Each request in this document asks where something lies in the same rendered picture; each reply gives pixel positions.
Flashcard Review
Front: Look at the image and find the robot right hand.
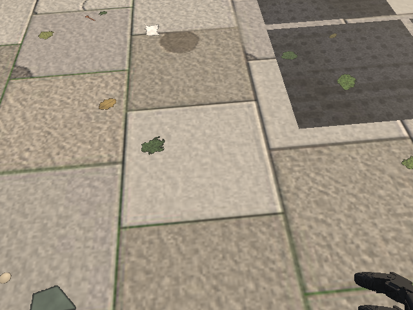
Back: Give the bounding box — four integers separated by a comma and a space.
354, 272, 413, 310

